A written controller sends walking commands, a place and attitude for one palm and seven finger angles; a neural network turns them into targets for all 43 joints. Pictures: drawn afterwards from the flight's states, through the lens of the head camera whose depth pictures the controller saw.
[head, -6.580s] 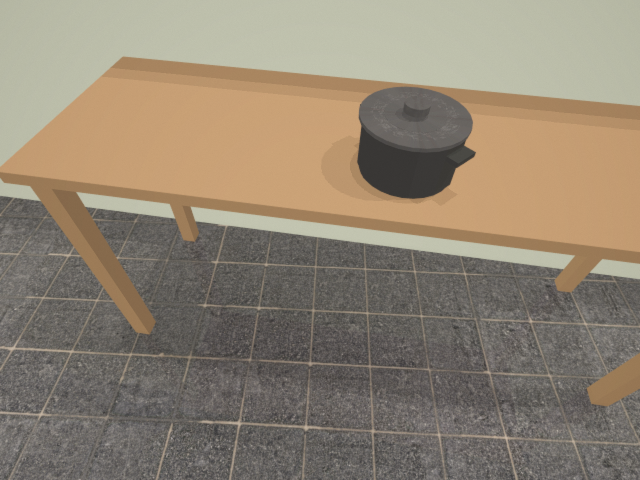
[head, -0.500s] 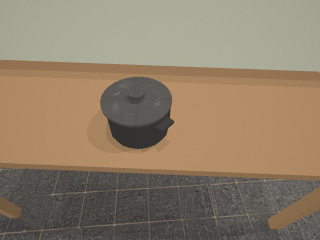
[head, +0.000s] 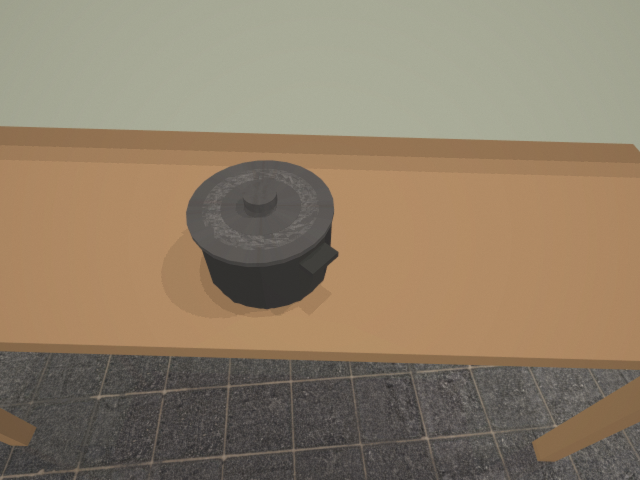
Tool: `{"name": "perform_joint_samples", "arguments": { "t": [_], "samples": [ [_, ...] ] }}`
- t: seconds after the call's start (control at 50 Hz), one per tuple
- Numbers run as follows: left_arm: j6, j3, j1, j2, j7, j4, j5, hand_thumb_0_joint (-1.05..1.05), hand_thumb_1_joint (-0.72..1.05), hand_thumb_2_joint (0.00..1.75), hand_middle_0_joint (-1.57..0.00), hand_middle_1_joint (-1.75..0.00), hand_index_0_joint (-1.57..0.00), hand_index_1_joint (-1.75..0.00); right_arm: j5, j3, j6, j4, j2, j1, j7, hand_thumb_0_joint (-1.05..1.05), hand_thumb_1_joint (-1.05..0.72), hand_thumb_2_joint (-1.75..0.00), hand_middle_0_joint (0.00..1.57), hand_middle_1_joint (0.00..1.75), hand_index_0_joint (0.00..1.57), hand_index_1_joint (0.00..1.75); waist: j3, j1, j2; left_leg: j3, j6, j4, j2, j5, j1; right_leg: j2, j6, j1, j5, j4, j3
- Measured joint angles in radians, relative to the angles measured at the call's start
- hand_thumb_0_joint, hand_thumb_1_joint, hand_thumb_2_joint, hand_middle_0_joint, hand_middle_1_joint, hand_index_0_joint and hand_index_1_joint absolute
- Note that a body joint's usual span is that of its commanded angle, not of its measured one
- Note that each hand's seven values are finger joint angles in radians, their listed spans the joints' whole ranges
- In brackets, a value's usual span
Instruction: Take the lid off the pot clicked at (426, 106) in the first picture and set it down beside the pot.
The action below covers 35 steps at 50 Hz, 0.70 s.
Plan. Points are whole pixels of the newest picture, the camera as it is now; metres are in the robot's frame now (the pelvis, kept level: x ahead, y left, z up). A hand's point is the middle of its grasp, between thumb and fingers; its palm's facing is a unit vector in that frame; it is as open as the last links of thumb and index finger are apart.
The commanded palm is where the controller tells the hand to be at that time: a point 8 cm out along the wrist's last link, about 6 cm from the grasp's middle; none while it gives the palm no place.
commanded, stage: look again from close up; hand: left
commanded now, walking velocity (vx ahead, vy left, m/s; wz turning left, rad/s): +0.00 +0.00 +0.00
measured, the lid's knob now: (260, 197) +0.46 +0.12 +0.10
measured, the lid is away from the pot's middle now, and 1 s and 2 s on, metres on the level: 0.00 0.00 0.00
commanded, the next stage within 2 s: lift the closed hand beside the body in 0.24 s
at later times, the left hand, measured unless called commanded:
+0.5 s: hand out of the picture +0.10 +0.19 -0.11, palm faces +0.14 -0.94 -0.31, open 6.8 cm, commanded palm +0.09 +0.23 -0.04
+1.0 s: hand out of the picture +0.10 +0.21 -0.01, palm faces +0.30 -0.89 -0.36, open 3.0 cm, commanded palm +0.06 +0.25 +0.03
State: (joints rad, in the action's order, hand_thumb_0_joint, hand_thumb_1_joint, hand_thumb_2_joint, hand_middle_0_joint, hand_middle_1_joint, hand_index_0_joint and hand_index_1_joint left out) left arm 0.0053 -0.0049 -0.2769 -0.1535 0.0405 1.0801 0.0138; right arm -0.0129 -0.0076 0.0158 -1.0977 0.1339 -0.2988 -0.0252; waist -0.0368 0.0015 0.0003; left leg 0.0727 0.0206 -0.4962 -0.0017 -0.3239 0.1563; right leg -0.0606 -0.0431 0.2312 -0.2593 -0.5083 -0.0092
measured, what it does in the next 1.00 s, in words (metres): stands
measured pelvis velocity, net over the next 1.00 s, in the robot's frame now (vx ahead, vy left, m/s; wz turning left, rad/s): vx -0.02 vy -0.02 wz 0.05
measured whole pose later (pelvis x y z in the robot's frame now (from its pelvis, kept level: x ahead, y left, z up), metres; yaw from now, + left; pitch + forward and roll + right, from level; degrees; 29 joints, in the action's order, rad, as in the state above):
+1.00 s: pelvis -0.02 -0.02 +0.00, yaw +3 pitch -2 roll -1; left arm -0.04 0.11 -0.62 -0.22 0.09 -0.05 0.00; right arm 0.00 0.00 0.19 -0.63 0.18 -0.23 -0.07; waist -0.02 0.04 -0.04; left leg 0.01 0.00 -0.55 -0.02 -0.32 0.19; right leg -0.05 -0.02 0.23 -0.26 -0.52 -0.07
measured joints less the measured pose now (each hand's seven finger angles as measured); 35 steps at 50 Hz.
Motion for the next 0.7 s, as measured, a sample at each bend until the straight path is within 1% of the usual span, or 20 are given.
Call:
{"name": "perform_joint_samples", "arguments": {
  "t": [0.34, 0.36, 0.38, 0.4, 0.42, 0.44, 0.46, 0.5, 0.54, 0.58, 0.66, 0.68, 0.7],
  "samples": [
    [-0.003, -0.004, -0.016, 0.007, 0.0, 0.012, -0.001, 0.0, 0.91, 0.9, -0.2, -0.3, -0.2, -0.3, 0.002, 0.002, 0.003, -0.015, -0.007, 0.0, -0.002, 0.01, -0.92, -0.9, 0.19, 0.3, 0.2, 0.3, 0.002, 0.002, 0.008, -0.003, -0.004, 0.014, -0.006, 0.001, -0.013, 0.006, 0.003, -0.017, 0.003, 0.02, -0.004],
    [-0.009, -0.005, -0.015, 0.01, 0.006, 0.016, 0.002, 0.0, 0.91, 0.9, -0.2, -0.3, -0.2, -0.3, 0.003, 0.003, -0.001, -0.011, -0.004, 0.0, -0.001, 0.01, -0.92, -0.9, 0.19, 0.3, 0.2, 0.3, 0.003, 0.001, 0.002, -0.007, -0.005, 0.0, -0.01, -0.002, -0.001, 0.009, 0.002, -0.013, 0.005, 0.02, -0.009],
    [0.037, -0.014, -0.047, 0.002, 0.019, -0.096, -0.017, 0.01, 0.92, 0.9, -0.2, -0.31, -0.2, -0.3, 0.018, 0.01, 0.012, 0.021, 0.002, -0.017, 0.0, 0.01, -0.93, -0.9, 0.2, 0.3, 0.2, 0.3, -0.004, 0.007, 0.003, -0.007, -0.005, -0.009, -0.009, -0.006, 0.002, 0.008, 0.002, -0.01, 0.004, 0.013, -0.009],
    [0.061, -0.017, -0.094, -0.013, 0.036, -0.248, -0.027, 0.02, 0.94, 0.9, -0.21, -0.31, -0.21, -0.3, 0.033, 0.016, 0.054, 0.055, 0.01, -0.044, -0.009, 0.02, -0.94, -0.9, 0.2, 0.3, 0.2, 0.3, -0.003, 0.017, 0.004, -0.008, -0.006, -0.007, -0.005, -0.005, 0.001, 0.004, 0.006, -0.008, 0.001, 0.005, -0.009],
    [0.069, -0.024, -0.136, -0.026, 0.055, -0.389, -0.034, 0.03, 0.95, 0.9, -0.22, -0.32, -0.22, -0.31, 0.047, 0.018, 0.103, 0.082, 0.022, -0.066, -0.017, 0.02, -0.94, -0.9, 0.2, 0.3, 0.2, 0.3, 0.006, 0.023, 0.0, -0.013, -0.006, -0.004, -0.001, -0.003, -0.001, 0.0, 0.007, -0.01, -0.002, 0.004, -0.013],
    [0.075, -0.034, -0.164, -0.034, 0.075, -0.502, -0.036, 0.03, 0.95, 0.9, -0.23, -0.33, -0.23, -0.33, 0.058, 0.016, 0.145, 0.104, 0.037, -0.077, -0.019, 0.02, -0.94, -0.9, 0.2, 0.3, 0.2, 0.3, 0.017, 0.022, -0.009, -0.02, -0.005, -0.001, 0.003, 0.0, -0.004, -0.005, 0.006, -0.018, -0.003, 0.009, -0.021],
    [0.075, -0.042, -0.177, -0.037, 0.089, -0.584, -0.031, 0.03, 0.95, 0.9, -0.24, -0.35, -0.24, -0.34, 0.058, 0.015, 0.178, 0.125, 0.054, -0.077, -0.017, 0.03, -0.94, -0.9, 0.2, 0.3, 0.2, 0.3, 0.026, 0.017, -0.02, -0.028, -0.003, 0.001, 0.007, 0.002, -0.007, -0.009, 0.004, -0.027, -0.002, 0.015, -0.028],
    [0.055, -0.034, -0.165, -0.028, 0.098, -0.659, -0.011, 0.03, 0.95, 0.9, -0.28, -0.39, -0.28, -0.39, 0.044, 0.003, 0.211, 0.169, 0.082, -0.046, -0.004, 0.02, -0.94, -0.9, 0.2, 0.3, 0.2, 0.3, 0.046, 0.003, -0.033, -0.037, 0.002, -0.002, 0.014, 0.007, -0.001, -0.017, 0.0, -0.026, -0.001, 0.013, -0.037],
    [0.035, -0.002, -0.151, -0.011, 0.086, -0.697, 0.0, 0.02, 0.94, 0.9, -0.34, -0.45, -0.33, -0.45, 0.033, -0.013, 0.211, 0.222, 0.092, 0.01, 0.011, 0.02, -0.93, -0.9, 0.2, 0.3, 0.2, 0.3, 0.06, -0.006, -0.031, -0.034, 0.002, -0.008, 0.015, 0.01, 0.007, -0.018, -0.001, -0.012, 0.0, 0.0, -0.034],
    [0.022, 0.021, -0.17, -0.003, 0.07, -0.769, -0.004, 0.02, 0.93, 0.9, -0.4, -0.52, -0.4, -0.52, 0.031, -0.023, 0.204, 0.292, 0.092, 0.06, 0.016, 0.02, -0.93, -0.9, 0.2, 0.3, 0.2, 0.3, 0.067, -0.007, -0.023, -0.028, -0.002, -0.011, 0.01, 0.011, 0.007, -0.013, 0.002, -0.006, 0.001, -0.009, -0.027],
    [-0.025, 0.042, -0.226, -0.01, 0.047, -0.904, -0.012, 0.01, 0.92, 0.9, -0.55, -0.68, -0.55, -0.68, 0.034, -0.027, 0.199, 0.442, 0.088, 0.136, 0.006, 0.02, -0.92, -0.9, 0.19, 0.3, 0.2, 0.3, 0.063, 0.006, -0.01, -0.033, -0.011, -0.03, -0.003, 0.009, 0.015, -0.001, 0.011, -0.004, 0.001, -0.018, -0.033],
    [-0.033, 0.048, -0.235, -0.014, 0.043, -0.926, -0.015, 0.01, 0.91, 0.9, -0.59, -0.73, -0.59, -0.72, 0.034, -0.027, 0.193, 0.472, 0.088, 0.149, 0.001, 0.01, -0.92, -0.9, 0.19, 0.3, 0.2, 0.3, 0.06, 0.012, -0.006, -0.037, -0.013, -0.036, -0.006, 0.008, 0.021, 0.002, 0.014, -0.002, 0.002, -0.02, -0.037],
    [-0.039, 0.053, -0.245, -0.018, 0.041, -0.95, -0.017, 0.01, 0.91, 0.9, -0.63, -0.77, -0.63, -0.77, 0.032, -0.027, 0.174, 0.485, 0.089, 0.149, -0.005, 0.01, -0.92, -0.9, 0.19, 0.3, 0.21, 0.3, 0.055, 0.02, -0.002, -0.041, -0.015, -0.04, -0.009, 0.008, 0.026, 0.005, 0.016, 0.0, 0.003, -0.02, -0.041]
  ]
}}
